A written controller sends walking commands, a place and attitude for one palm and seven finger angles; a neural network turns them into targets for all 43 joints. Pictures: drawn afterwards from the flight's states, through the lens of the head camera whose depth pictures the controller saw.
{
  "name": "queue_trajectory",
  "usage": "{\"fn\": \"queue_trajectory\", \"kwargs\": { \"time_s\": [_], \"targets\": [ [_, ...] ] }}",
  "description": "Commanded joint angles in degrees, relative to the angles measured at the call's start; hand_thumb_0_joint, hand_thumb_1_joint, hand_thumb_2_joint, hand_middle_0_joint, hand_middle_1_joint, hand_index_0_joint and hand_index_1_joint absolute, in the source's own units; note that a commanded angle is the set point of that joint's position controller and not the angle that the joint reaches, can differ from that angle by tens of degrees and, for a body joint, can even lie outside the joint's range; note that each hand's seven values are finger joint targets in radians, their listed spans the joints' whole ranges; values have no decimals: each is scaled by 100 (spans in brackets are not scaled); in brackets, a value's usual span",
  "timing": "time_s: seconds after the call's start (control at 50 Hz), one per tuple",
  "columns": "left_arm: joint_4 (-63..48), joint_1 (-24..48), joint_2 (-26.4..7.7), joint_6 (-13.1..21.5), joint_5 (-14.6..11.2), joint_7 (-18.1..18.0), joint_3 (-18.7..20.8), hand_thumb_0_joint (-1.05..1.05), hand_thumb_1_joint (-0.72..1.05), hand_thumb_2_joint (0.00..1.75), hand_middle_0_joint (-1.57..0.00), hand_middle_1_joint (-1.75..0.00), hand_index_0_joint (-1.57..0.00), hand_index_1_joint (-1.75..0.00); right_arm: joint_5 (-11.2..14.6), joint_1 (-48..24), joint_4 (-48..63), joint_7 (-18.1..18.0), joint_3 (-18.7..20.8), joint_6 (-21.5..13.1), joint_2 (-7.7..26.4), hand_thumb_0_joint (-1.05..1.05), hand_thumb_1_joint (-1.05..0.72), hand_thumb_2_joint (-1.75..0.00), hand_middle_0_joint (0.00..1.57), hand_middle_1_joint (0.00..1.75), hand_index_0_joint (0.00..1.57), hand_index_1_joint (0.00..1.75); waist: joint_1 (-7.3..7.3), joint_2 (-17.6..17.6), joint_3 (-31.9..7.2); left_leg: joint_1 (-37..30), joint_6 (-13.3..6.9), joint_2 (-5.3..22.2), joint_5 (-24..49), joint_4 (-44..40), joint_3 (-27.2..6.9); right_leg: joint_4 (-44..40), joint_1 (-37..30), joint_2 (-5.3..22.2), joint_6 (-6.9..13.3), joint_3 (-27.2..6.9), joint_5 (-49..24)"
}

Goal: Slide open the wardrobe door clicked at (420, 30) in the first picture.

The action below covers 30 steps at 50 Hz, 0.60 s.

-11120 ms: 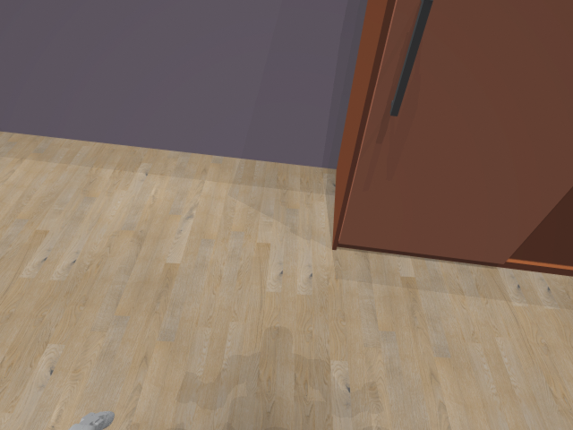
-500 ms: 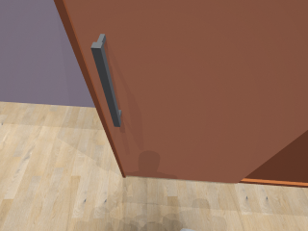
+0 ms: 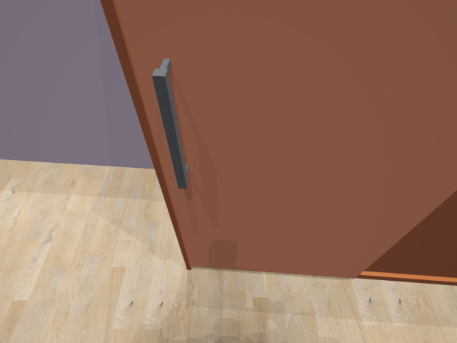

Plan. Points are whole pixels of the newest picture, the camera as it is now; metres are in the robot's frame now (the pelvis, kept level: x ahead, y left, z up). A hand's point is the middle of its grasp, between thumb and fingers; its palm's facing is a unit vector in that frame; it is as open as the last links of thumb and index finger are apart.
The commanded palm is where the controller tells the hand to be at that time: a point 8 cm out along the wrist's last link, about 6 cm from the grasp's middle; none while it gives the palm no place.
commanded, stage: come to a stop and stand still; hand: left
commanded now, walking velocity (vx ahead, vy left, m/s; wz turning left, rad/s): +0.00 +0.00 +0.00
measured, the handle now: (176, 134) +0.46 +0.14 +0.10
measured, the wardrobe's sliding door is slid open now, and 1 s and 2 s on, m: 0.00 0.00 0.00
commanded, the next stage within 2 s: look again from close up in 1.00 s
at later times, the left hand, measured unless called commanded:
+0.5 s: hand out of the picture +0.03 +0.16 -0.17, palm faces +0.00 -0.98 -0.22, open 7.4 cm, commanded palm none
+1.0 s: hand out of the picture +0.02 +0.17 -0.18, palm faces +0.01 -0.98 -0.20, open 7.4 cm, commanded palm none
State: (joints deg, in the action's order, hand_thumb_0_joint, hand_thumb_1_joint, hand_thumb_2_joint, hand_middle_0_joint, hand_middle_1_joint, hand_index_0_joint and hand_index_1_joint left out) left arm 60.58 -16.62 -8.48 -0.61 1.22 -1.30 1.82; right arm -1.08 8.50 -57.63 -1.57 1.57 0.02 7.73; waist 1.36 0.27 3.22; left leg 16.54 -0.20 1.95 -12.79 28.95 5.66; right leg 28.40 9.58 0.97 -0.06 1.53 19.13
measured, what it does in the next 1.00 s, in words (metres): stands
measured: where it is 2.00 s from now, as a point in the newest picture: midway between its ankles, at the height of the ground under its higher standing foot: outside the picture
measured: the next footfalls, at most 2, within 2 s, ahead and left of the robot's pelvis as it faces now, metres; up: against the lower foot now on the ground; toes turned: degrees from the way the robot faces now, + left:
none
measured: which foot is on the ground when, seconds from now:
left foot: down 0.00-1.00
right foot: down 0.00-1.00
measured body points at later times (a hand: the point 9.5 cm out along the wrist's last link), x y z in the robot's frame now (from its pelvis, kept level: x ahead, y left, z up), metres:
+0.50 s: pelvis +0.01 -0.02 +0.00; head +0.02 -0.02 +0.45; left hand +0.03 +0.22 -0.15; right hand +0.00 -0.24 -0.16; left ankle +0.03 +0.12 -0.73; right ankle -0.05 -0.11 -0.74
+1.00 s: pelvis +0.02 +0.00 +0.00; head +0.03 +0.00 +0.45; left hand +0.02 +0.23 -0.16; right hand +0.06 -0.24 -0.15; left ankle +0.03 +0.12 -0.73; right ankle -0.05 -0.11 -0.73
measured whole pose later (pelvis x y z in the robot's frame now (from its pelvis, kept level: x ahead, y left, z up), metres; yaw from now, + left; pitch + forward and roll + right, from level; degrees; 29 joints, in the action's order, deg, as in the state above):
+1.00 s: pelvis +0.02 +0.00 +0.00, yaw -1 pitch -1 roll +1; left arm 62.7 -17.2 -10.5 0.5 0.7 -1.7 -0.3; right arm -0.7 11.8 -62.7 -1.5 -0.4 -0.7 9.6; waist 1.0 1.7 1.0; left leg 12.0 0.6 2.8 -14.4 27.5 6.2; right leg 26.4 5.2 0.0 0.8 0.7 20.2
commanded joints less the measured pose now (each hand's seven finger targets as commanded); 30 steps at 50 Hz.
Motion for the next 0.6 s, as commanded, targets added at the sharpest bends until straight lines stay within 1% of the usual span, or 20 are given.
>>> {"fn": "queue_trajectory", "kwargs": {
  "time_s": [0.0, 0.02, 0.04, 0.06, 0.1, 0.12, 0.14, 0.16, 0.18, 0.22, 0.24, 0.28, 0.34, 0.36, 0.42, 0.46, 0.48, 0.54, 0.56, 0.58],
  "targets": [
    [-448, -188, -828, 246, 36, -258, -40, 0, 90, 90, -20, -30, -20, -30, 61, 649, 474, 82, 137, -65, 714, 0, -90, -90, 20, 30, 20, 30, -473, 377, -819, -488, -50, 365, -84, 360, -414, -552, 96, 654, 242, -730, -1851],
    [-504, -212, -685, 275, 4, -210, -44, 0, 90, 90, -20, -30, -20, -30, 27, 506, 413, 97, 140, -49, 793, 0, -90, -90, 20, 30, 20, 30, -316, 100, -576, -496, -93, 347, -91, 307, -384, -601, 428, 571, 315, -799, -1116],
    [-558, -201, -745, 294, 1, -200, -34, 0, 90, 90, -20, -30, -20, -30, 26, 628, 458, 119, 133, -51, 757, 0, -90, -90, 20, 30, 20, 30, -413, 247, -531, -428, -98, 371, 131, 246, -396, -593, 492, 493, 359, -755, -937],
    [-511, -288, -682, 360, -11, -196, -66, 0, 90, 90, -20, -30, -20, -30, 3, 559, 418, 114, 68, -64, 649, 0, -90, -90, 20, 30, 20, 30, -322, 33, -399, -479, -95, 355, 281, 180, -365, -633, 562, 561, 365, -730, -1357],
    [-462, -373, -698, 354, -22, -175, -89, 0, 90, 90, -20, -30, -20, -30, 18, 624, 431, 112, 29, -64, 639, 0, -90, -90, 20, 30, 20, 30, -331, 267, -178, -440, -99, 335, 233, 132, -385, -643, 683, 524, 363, -700, -1185],
    [-446, -381, -692, 337, -27, -171, -108, 0, 90, 90, -20, -30, -20, -30, 18, 646, 402, 110, 14, -56, 646, 0, -90, -90, 20, 30, 20, 30, -318, 454, -5, -377, -93, 330, 118, 93, -376, -711, 769, 504, 362, -709, -956],
    [-427, -389, -678, 321, -30, -166, -129, 0, 90, 90, -20, -30, -20, -30, 19, 666, 374, 111, 4, -44, 661, 0, -90, -90, 20, 30, 20, 30, -319, 508, 148, -375, -81, 328, -17, 38, -359, -797, 911, 504, 365, -724, -630],
    [-393, -425, -678, 333, -24, -161, -132, 0, 90, 90, -20, -30, -20, -30, 10, 706, 317, 110, -27, -58, 601, 0, -90, -90, 20, 30, 20, 30, -291, 334, 233, -358, -86, 317, 91, -62, -354, -806, 894, 522, 370, -699, -748],
    [-378, -446, -715, 317, -35, -151, -136, 0, 90, 90, -20, -30, -20, -30, 11, 727, 284, 110, -47, -53, 628, 0, -90, -90, 20, 30, 20, 30, -271, 284, 272, -345, -81, 305, 63, -88, -375, -820, 896, 493, 360, -707, -573],
    [-357, -465, -741, 295, -42, -145, -141, 0, 90, 90, -20, -30, -20, -30, 10, 779, 214, 109, -68, -49, 648, 0, -90, -90, 20, 30, 20, 30, -247, 334, 408, -281, -77, 311, 7, -144, -364, -900, 947, 469, 352, -712, -265],
    [-342, -476, -735, 287, -48, -141, -149, 0, 90, 90, -20, -30, -20, -30, 7, 804, 183, 105, -82, -58, 655, 0, -90, -90, 20, 30, 20, 30, -227, 269, 416, -295, -79, 321, 52, -180, -367, -902, 935, 457, 349, -713, -256],
    [-335, -476, -780, 280, -51, -136, -135, 0, 90, 90, -20, -30, -20, -30, 4, 898, 81, 87, -109, -94, 667, 0, -90, -90, 20, 30, 20, 30, -195, 30, 272, -311, -89, 349, 286, -266, -385, -769, 668, 431, 332, -619, -617],
    [-303, -485, -797, 262, -64, -125, -132, 0, 90, 90, -20, -30, -20, -30, 11, 934, -3, 65, -133, -119, 694, 0, -90, -90, 20, 30, 20, 30, -146, 48, 96, -327, -93, 386, 414, -295, -378, -706, 448, 424, 317, -595, -852],
    [-288, -480, -797, 265, -54, -128, -126, 0, 90, 90, -20, -30, -20, -30, 13, 952, -45, 53, -141, -138, 674, 0, -90, -90, 20, 30, 20, 30, -122, 22, 81, -328, -101, 404, 541, -318, -389, -664, 333, 416, 307, -556, -1095],
    [-264, -454, -818, 240, -68, -119, -118, 0, 90, 90, -20, -30, -20, -30, 17, 981, -125, 34, -140, -150, 717, 0, -90, -90, 20, 30, 20, 30, -110, -41, -95, -427, -106, 440, 739, -307, -384, -566, 198, 425, 291, -508, -1405],
    [-246, -446, -833, 242, -59, -119, -113, 0, 90, 90, -20, -30, -20, -30, 25, 992, -165, 21, -145, -159, 697, 0, -90, -90, 20, 30, 20, 30, -90, 47, -118, -419, -105, 446, 857, -295, -380, -548, 81, 431, 279, -488, -1700],
    [-228, -430, -855, 235, -65, -118, -107, 0, 90, 90, -20, -30, -20, -30, 28, 979, -193, 18, -144, -157, 720, 0, -90, -90, 20, 30, 20, 30, -99, 2, -146, -434, -93, 443, 891, -281, -357, -529, 62, 450, 272, -475, -1796],
    [-204, -366, -851, 213, -67, -114, -112, 0, 90, 90, -20, -30, -20, -30, 31, 965, -236, 10, -136, -137, 718, 0, -90, -90, 20, 30, 20, 30, -107, 11, -5, -449, -87, 446, 829, -319, -361, -567, 171, 444, 263, -478, -1696],
    [-198, -388, -849, 219, -48, -116, -109, 0, 90, 90, -20, -30, -20, -30, 32, 953, -257, 7, -132, -145, 692, 0, -90, -90, 20, 30, 20, 30, -101, 75, -14, -469, -99, 457, 935, -314, -351, -569, 119, 440, 256, -468, -1857],
    [-177, -385, -851, 214, -58, -116, -110, 0, 90, 90, -20, -30, -20, -30, 29, 942, -273, 4, -134, -142, 730, 0, -90, -90, 20, 30, 20, 30, -109, 24, -62, -511, -91, 454, 973, -311, -354, -553, 116, 452, 251, -464, -1895]
  ]
}}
